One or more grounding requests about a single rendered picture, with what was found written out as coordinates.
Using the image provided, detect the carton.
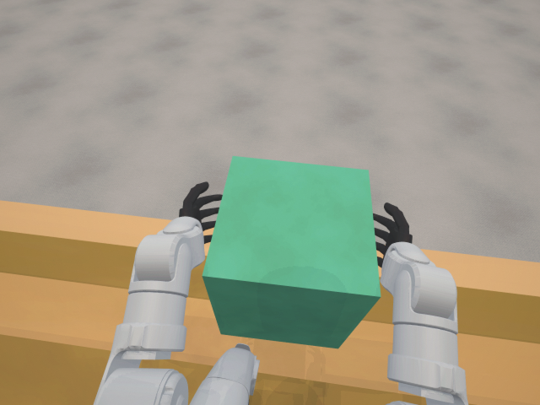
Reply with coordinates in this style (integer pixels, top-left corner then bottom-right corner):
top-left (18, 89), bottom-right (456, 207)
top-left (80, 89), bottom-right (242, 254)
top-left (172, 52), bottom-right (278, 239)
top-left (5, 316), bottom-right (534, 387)
top-left (202, 156), bottom-right (381, 348)

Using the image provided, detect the right robot hand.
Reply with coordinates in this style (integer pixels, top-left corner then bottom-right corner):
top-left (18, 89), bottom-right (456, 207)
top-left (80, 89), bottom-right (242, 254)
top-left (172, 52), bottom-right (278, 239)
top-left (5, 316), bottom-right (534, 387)
top-left (373, 202), bottom-right (413, 267)

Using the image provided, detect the left robot forearm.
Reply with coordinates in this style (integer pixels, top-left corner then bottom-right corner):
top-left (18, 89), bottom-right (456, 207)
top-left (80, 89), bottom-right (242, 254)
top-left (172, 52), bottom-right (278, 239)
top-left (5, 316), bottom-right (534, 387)
top-left (94, 217), bottom-right (205, 405)

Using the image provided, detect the left robot hand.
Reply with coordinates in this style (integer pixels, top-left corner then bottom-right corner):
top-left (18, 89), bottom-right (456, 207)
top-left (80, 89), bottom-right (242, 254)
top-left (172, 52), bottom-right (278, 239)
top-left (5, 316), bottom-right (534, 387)
top-left (179, 182), bottom-right (223, 244)

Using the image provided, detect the right robot forearm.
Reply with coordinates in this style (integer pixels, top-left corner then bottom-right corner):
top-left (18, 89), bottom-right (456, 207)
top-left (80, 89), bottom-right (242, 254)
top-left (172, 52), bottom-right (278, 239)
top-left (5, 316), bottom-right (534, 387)
top-left (380, 242), bottom-right (468, 405)

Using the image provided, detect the left robot shin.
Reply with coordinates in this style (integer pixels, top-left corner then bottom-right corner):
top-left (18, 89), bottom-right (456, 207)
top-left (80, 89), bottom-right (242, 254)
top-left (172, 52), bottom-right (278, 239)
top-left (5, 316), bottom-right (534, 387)
top-left (235, 343), bottom-right (251, 352)

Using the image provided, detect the left robot thigh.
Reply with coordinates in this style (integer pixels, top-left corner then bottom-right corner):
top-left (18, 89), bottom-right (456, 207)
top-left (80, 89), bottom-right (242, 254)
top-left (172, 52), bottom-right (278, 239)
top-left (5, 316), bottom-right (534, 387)
top-left (189, 348), bottom-right (260, 405)

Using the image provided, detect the left robot upper arm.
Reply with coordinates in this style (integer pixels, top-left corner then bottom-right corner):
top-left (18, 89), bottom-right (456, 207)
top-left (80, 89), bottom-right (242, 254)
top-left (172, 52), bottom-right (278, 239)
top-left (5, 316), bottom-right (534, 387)
top-left (95, 368), bottom-right (188, 405)

